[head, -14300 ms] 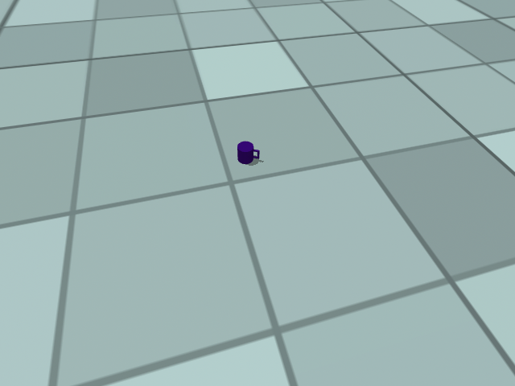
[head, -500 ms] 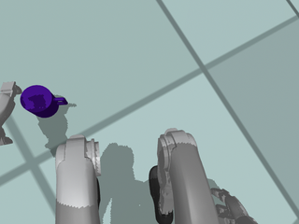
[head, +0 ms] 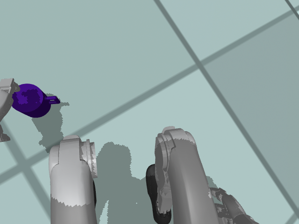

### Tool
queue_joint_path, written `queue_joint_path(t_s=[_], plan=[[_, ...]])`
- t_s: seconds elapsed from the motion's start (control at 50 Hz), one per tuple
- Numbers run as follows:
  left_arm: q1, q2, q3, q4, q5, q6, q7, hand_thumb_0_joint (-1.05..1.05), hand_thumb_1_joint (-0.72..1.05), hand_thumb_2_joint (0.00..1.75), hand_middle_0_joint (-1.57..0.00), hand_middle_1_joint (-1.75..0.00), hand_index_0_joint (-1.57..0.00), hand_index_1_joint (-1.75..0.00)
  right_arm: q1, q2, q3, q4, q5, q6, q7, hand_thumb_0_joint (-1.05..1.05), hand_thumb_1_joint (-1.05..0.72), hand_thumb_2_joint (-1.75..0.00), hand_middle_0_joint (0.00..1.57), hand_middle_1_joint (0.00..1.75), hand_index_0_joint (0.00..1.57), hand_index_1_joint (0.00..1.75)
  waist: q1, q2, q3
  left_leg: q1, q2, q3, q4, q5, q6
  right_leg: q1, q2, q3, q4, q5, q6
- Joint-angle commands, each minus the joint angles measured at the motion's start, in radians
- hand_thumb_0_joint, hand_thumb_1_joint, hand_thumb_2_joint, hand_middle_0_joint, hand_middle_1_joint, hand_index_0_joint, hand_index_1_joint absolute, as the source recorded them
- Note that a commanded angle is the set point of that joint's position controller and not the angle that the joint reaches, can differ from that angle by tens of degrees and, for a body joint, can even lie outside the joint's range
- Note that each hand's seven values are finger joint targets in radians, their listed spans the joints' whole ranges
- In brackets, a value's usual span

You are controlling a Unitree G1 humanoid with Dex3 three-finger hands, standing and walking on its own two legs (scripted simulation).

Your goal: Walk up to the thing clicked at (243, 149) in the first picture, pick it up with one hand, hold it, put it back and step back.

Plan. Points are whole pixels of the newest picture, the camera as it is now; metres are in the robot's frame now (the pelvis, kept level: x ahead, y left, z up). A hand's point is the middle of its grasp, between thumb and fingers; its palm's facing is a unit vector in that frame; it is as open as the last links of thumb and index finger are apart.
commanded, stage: approach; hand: left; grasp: from above
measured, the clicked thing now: (37, 101) +0.46 +0.29 -0.28
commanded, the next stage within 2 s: close in in 0.30 s
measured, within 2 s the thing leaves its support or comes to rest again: neither
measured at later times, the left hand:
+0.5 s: hand (20, 87) +0.46 +0.29 -0.16, palm faces -0.52 -0.06 -0.85, open 14.0 cm
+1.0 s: hand (28, 101) +0.44 +0.30 -0.23, palm faces -0.43 -0.06 -0.90, open 14.1 cm
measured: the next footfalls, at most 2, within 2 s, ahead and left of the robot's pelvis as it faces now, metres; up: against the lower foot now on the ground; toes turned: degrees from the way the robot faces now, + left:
none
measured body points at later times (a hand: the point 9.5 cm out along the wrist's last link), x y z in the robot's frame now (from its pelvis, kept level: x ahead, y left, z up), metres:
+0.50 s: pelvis +0.00 +0.00 +0.02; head +0.26 +0.04 +0.38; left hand +0.49 +0.29 -0.11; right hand +0.02 -0.27 -0.10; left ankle +0.08 +0.13 -0.29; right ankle +0.09 -0.12 -0.29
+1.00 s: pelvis +0.00 +0.01 -0.02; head +0.25 +0.11 +0.34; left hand +0.46 +0.30 -0.18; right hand +0.07 -0.27 -0.10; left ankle +0.08 +0.13 -0.29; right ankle +0.09 -0.12 -0.29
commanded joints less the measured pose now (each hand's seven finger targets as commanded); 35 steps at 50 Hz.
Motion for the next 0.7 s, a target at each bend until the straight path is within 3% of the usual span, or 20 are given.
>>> queue_joint_path(t_s=[0.0,0.06,0.14,0.2,0.24,0.3,0.38,0.46,0.52,0.56,0.62,0.64,0.66,0.68], plan=[[-0.395,0.177,-0.031,-0.132,-0.010,0.002,0.064,0.00,-0.54,0.99,-0.07,-1.07,-0.07,-1.06,0.221,-0.232,-0.062,0.001,-0.010,-0.024,-0.013,0.00,-0.91,-0.90,0.20,0.30,0.20,0.30,-0.074,0.250,-0.634,0.515,-0.007,0.094,-0.217,0.148,0.059,0.255,0.021,-0.079,-0.262,0.191,-0.055],[-0.490,0.182,-0.047,-0.155,-0.007,0.032,0.087,0.00,-0.52,0.98,-0.06,-1.09,-0.08,-1.07,0.232,-0.245,-0.058,0.003,-0.008,-0.033,-0.017,0.00,-0.90,-0.90,0.20,0.30,0.20,0.30,-0.086,0.331,-0.701,0.582,0.000,0.087,-0.227,0.170,0.049,0.233,0.023,-0.094,-0.240,0.212,-0.059],[-0.529,0.230,-0.012,-0.072,0.009,0.114,0.121,0.00,-0.55,0.99,-0.06,-1.08,-0.07,-1.07,0.238,-0.250,-0.041,-0.011,-0.010,-0.035,-0.018,0.00,-0.91,-0.90,0.20,0.30,0.20,0.30,-0.091,0.368,-0.674,0.571,0.001,0.097,-0.248,0.160,0.046,0.224,0.020,-0.094,-0.238,0.214,-0.066],[-0.530,0.283,0.027,-0.032,0.005,0.184,0.116,0.00,-0.56,1.00,-0.07,-1.07,-0.07,-1.07,0.246,-0.247,-0.023,-0.028,-0.004,-0.026,-0.015,0.00,-0.91,-0.90,0.20,0.30,0.20,0.30,-0.071,0.365,-0.710,0.549,0.000,0.116,-0.243,0.192,0.055,0.288,0.019,-0.077,-0.257,0.260,-0.066],[-0.498,0.288,0.030,-0.014,-0.009,0.225,0.097,0.00,-0.57,1.01,-0.07,-1.06,-0.07,-1.06,0.246,-0.247,-0.014,-0.044,0.004,-0.019,-0.012,0.00,-0.91,-0.90,0.20,0.30,0.20,0.30,-0.060,0.359,-0.740,0.542,-0.002,0.119,-0.252,0.220,0.059,0.330,0.019,-0.073,-0.260,0.289,-0.065],[-0.435,0.263,-0.004,0.040,-0.039,0.270,0.038,0.00,-0.56,0.99,-0.07,-1.08,-0.08,-1.07,0.242,-0.244,-0.007,-0.063,0.023,-0.011,-0.011,0.00,-0.91,-0.90,0.20,0.30,0.20,0.30,-0.069,0.296,-0.703,0.509,-0.003,0.116,-0.255,0.232,0.071,0.370,0.022,-0.072,-0.273,0.308,-0.062],[-0.318,0.281,-0.005,0.082,-0.116,0.283,-0.058,0.00,-0.54,0.96,-0.06,-1.09,-0.08,-1.07,0.253,-0.238,0.003,-0.086,0.041,0.004,-0.009,0.00,-0.91,-0.90,0.20,0.30,0.20,0.30,-0.062,0.151,-0.675,0.392,-0.005,0.116,-0.241,0.232,0.093,0.513,0.030,-0.054,-0.303,0.322,-0.040],[-0.364,0.292,-0.026,-0.004,-0.149,0.228,-0.154,0.00,-0.52,0.93,-0.06,-1.10,-0.09,-1.07,0.270,-0.250,0.015,-0.084,0.048,0.013,-0.012,0.00,-0.91,-0.90,0.20,0.30,0.20,0.30,-0.090,0.139,-0.618,0.345,-0.004,0.106,-0.238,0.207,0.093,0.515,0.028,-0.049,-0.302,0.300,-0.039],[-0.424,0.290,-0.025,-0.079,-0.160,0.130,-0.166,0.00,-0.52,0.93,-0.07,-1.09,-0.10,-1.06,0.288,-0.259,0.026,-0.087,0.032,0.010,-0.014,0.00,-0.90,-0.90,0.20,0.30,0.20,0.30,-0.121,0.142,-0.596,0.351,-0.002,0.086,-0.220,0.181,0.083,0.488,0.030,-0.069,-0.303,0.265,-0.043],[-0.436,0.312,-0.015,-0.112,-0.141,0.055,-0.147,0.00,-0.51,0.92,-0.07,-1.10,-0.10,-1.06,0.289,-0.267,0.026,-0.087,0.023,0.010,-0.015,0.00,-0.90,-0.90,0.20,0.30,0.20,0.30,-0.120,0.201,-0.581,0.389,-0.001,0.084,-0.206,0.163,0.069,0.446,0.033,-0.077,-0.298,0.224,-0.054],[-0.434,0.315,-0.001,-0.167,-0.086,-0.027,-0.081,0.00,-0.51,0.93,-0.06,-1.07,-0.09,-1.05,0.284,-0.261,0.022,-0.074,0.009,0.012,-0.016,0.00,-0.90,-0.90,0.20,0.30,0.20,0.30,-0.100,0.320,-0.639,0.493,0.001,0.081,-0.208,0.166,0.048,0.393,0.038,-0.084,-0.267,0.215,-0.061],[-0.412,0.289,-0.014,-0.118,-0.064,-0.037,-0.056,0.00,-0.52,0.94,-0.06,-1.06,-0.08,-1.04,0.279,-0.261,0.026,-0.068,0.001,0.012,-0.014,0.00,-0.90,-0.90,0.20,0.30,0.20,0.30,-0.110,0.327,-0.620,0.506,0.001,0.079,-0.204,0.165,0.046,0.365,0.037,-0.095,-0.262,0.212,-0.060],[-0.411,0.246,-0.037,-0.054,-0.049,-0.045,-0.029,0.00,-0.53,0.96,-0.06,-1.05,-0.08,-1.04,0.276,-0.262,0.029,-0.061,-0.008,0.011,-0.012,0.00,-0.90,-0.90,0.20,0.30,0.20,0.30,-0.139,0.303,-0.574,0.488,0.002,0.070,-0.201,0.146,0.046,0.329,0.041,-0.107,-0.255,0.199,-0.060],[-0.432,0.256,-0.030,-0.037,-0.033,-0.053,0.003,0.00,-0.52,0.95,-0.06,-1.05,-0.08,-1.03,0.266,-0.270,0.030,-0.057,-0.013,0.010,-0.014,0.00,-0.90,-0.90,0.20,0.30,0.20,0.30,-0.145,0.298,-0.548,0.479,0.002,0.065,-0.209,0.122,0.045,0.295,0.039,-0.117,-0.255,0.173,-0.061]])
